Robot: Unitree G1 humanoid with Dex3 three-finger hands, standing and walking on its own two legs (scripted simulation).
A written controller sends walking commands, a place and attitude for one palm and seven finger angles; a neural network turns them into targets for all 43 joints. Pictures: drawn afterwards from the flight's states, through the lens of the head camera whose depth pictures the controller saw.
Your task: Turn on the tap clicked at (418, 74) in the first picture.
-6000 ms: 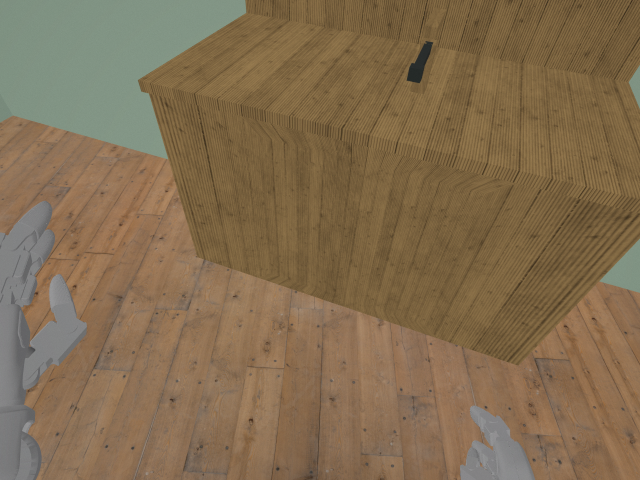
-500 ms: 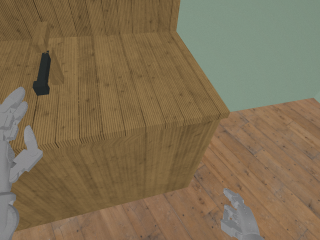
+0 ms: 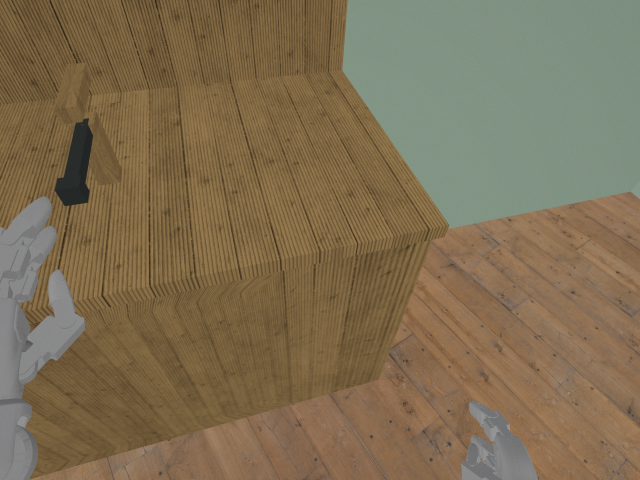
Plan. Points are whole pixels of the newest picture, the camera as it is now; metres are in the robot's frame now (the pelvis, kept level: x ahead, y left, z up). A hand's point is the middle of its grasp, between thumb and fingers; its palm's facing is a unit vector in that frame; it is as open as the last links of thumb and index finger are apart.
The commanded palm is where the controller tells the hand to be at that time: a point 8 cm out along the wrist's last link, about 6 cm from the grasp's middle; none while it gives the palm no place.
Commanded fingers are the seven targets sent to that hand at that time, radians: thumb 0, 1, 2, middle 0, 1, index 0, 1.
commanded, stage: come to a stop and stand still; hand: left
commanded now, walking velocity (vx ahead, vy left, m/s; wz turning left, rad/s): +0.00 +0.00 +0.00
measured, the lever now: (72, 190) +0.42 +0.37 +0.12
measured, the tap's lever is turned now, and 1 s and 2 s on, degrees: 0 0 0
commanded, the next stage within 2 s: look again from close up in 1.00 s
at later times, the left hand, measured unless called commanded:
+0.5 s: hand (73, 333) +0.21 +0.25 +0.14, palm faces +0.34 -0.87 -0.37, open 7.4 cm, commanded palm +0.15 +0.29 +0.17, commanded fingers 0.00 0.90 0.90 -0.20 -0.30 -0.20 -0.30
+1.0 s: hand (55, 325) +0.21 +0.27 +0.15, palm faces +0.39 -0.86 -0.32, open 7.4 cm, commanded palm +0.15 +0.30 +0.17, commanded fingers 0.00 0.90 0.90 -0.20 -0.30 -0.20 -0.30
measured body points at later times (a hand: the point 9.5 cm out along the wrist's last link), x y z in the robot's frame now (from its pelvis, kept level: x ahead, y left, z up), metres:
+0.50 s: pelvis -0.01 +0.01 -0.01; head +0.01 +0.04 +0.44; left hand +0.19 +0.30 +0.16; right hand +0.16 -0.22 -0.07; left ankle +0.02 +0.08 -0.75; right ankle -0.01 -0.12 -0.75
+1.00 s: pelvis -0.01 +0.02 +0.00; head +0.01 +0.04 +0.45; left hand +0.19 +0.31 +0.17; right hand +0.18 -0.20 -0.07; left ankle +0.02 +0.08 -0.75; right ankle -0.01 -0.12 -0.75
